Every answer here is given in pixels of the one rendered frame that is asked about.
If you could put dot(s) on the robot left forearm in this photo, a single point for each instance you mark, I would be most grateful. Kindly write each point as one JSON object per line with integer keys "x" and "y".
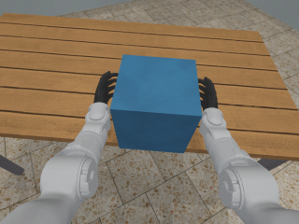
{"x": 93, "y": 136}

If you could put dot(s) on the robot right hand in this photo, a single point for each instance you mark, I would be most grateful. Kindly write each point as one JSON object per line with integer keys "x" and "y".
{"x": 209, "y": 96}

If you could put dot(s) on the robot right upper arm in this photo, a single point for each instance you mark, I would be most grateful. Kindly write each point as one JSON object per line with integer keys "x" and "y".
{"x": 252, "y": 192}

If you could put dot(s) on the robot right forearm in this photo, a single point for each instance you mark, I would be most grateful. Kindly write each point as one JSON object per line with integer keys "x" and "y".
{"x": 221, "y": 146}

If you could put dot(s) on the robot left hand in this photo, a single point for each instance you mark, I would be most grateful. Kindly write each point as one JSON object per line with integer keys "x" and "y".
{"x": 102, "y": 94}

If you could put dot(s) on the carton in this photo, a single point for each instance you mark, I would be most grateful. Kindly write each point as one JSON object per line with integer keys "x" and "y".
{"x": 156, "y": 103}

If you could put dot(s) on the table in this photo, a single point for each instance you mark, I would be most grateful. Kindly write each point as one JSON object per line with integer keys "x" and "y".
{"x": 50, "y": 68}

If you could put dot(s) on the robot left upper arm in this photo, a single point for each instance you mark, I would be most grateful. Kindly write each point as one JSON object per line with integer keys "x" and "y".
{"x": 67, "y": 181}

